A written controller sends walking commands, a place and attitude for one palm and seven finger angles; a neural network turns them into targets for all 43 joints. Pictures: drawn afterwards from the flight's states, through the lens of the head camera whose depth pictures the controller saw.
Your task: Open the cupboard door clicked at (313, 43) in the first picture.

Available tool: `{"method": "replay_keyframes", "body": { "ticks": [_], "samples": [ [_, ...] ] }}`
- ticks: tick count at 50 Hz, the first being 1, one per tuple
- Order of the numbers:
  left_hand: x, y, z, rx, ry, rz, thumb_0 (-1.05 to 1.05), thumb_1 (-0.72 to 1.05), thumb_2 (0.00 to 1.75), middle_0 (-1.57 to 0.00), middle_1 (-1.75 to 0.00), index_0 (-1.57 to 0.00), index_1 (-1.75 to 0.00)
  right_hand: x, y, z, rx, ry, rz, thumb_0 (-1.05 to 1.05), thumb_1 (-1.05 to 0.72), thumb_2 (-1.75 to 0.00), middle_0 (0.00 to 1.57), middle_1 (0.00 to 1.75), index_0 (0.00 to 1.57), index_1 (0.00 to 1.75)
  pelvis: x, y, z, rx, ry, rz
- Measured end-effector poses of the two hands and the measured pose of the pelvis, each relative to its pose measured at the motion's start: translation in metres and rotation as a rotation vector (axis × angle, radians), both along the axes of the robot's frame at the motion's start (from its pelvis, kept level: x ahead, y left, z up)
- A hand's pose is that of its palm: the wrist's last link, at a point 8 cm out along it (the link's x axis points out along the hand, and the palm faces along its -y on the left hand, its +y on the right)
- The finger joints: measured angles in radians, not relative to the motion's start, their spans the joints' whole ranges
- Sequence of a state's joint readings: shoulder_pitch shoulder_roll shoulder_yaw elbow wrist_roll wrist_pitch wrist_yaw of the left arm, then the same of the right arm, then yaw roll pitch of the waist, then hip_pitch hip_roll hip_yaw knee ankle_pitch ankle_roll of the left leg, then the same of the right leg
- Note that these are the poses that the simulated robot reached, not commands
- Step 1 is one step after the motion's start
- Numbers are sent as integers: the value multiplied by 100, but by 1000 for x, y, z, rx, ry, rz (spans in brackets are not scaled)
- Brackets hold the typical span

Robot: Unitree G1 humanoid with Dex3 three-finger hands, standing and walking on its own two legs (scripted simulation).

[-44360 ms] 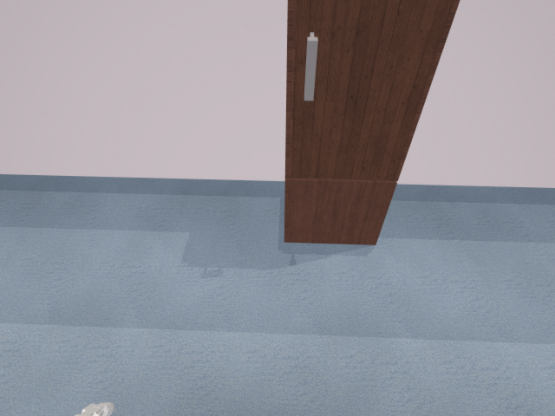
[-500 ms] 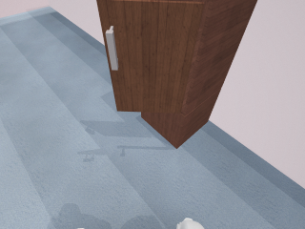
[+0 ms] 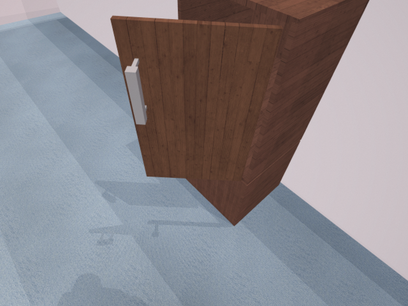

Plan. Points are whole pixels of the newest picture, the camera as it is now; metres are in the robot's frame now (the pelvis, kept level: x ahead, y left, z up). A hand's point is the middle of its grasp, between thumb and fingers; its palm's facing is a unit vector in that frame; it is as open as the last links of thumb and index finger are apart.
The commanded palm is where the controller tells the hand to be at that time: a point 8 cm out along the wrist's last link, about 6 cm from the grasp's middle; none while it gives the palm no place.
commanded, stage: come to a stop and stand still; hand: left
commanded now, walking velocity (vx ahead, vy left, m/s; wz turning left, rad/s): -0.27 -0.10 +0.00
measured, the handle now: (138, 92) +0.59 +0.22 +0.08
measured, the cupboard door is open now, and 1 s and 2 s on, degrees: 46 46 46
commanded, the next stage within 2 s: look again from close up in 1.14 s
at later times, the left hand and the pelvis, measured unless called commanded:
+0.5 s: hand out of the picture +0.02 +0.17 -0.16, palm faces +0.02 -0.96 -0.27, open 7.4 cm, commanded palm none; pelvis -0.02 -0.03 +0.00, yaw -1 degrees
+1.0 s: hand out of the picture +0.00 +0.19 -0.17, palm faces -0.03 -0.97 -0.25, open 7.4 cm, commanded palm none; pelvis -0.02 +0.01 +0.00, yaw -2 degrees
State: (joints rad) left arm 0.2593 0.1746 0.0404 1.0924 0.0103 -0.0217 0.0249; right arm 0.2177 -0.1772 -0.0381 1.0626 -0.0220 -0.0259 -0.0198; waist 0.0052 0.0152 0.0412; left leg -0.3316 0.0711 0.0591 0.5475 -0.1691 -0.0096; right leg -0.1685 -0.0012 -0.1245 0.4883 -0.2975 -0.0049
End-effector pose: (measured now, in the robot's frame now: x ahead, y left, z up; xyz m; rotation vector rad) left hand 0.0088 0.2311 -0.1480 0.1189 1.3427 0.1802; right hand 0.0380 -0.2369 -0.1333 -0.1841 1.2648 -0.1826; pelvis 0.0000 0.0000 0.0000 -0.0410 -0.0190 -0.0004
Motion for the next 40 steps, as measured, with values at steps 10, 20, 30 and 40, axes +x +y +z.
{"method": "replay_keyframes", "body": {
  "ticks": [10, 20, 30, 40],
  "samples": [
    [-1, 13, 1, 2, 96, -4, 0, 91, 89, -20, -30, -19, -29, 63, 21, 8, 0, -84, 42, 0, -91, -90, 20, 30, 20, 29, 7, 10, 3, 37, 24, -25],
    [7, 7, 15, 114, -18, -44, 0, 91, 90, -20, -30, -19, -29, 16, -24, -15, 28, -31, -15, 0, -91, -90, 20, 30, 20, 30, -20, -21, -7, 60, 20, -31],
    [2, -32, 16, 19, -27, -56, 0, 91, 89, -20, -30, -20, -29, -45, -40, -3, 18, 97, -51, 0, -91, -90, 20, 30, 20, 29, -14, -27, 6, 48, 17, -23],
    [0, -22, 8, 10, -12, -62, 0, 92, 89, -20, -30, -20, -29, -67, -10, -1, 30, 136, -40, 0, -91, -90, 20, 30, 20, 29, -19, -16, 6, 29, 6, -29]
  ]
}}
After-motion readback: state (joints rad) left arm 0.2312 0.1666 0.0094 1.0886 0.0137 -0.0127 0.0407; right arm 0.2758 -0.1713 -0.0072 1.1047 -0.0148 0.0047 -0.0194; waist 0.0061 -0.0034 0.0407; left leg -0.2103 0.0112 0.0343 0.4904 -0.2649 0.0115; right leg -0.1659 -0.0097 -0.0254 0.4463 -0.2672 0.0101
